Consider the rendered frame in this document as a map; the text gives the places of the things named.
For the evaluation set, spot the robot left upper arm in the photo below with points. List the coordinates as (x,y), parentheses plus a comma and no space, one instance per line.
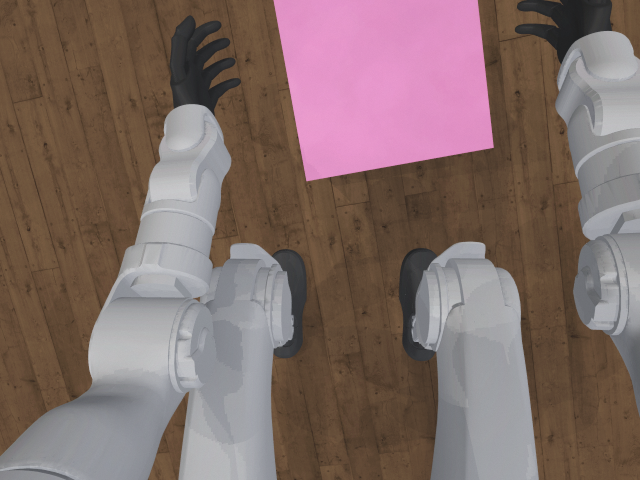
(146,354)

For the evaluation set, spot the left robot hand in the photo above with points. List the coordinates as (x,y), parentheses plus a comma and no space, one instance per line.
(189,82)

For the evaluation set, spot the robot left thigh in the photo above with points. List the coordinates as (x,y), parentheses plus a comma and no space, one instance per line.
(228,432)

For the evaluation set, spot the carton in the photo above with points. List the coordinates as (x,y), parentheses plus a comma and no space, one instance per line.
(379,83)

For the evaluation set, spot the robot left forearm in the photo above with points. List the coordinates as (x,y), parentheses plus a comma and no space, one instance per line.
(170,257)

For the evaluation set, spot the robot right upper arm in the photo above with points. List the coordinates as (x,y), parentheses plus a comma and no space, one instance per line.
(607,295)

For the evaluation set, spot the robot left foot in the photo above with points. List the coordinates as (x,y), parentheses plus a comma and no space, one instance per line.
(292,262)

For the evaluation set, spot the robot right forearm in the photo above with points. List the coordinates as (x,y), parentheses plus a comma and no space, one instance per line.
(599,100)

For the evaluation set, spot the right robot hand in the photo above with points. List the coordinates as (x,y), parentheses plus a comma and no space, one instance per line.
(575,19)

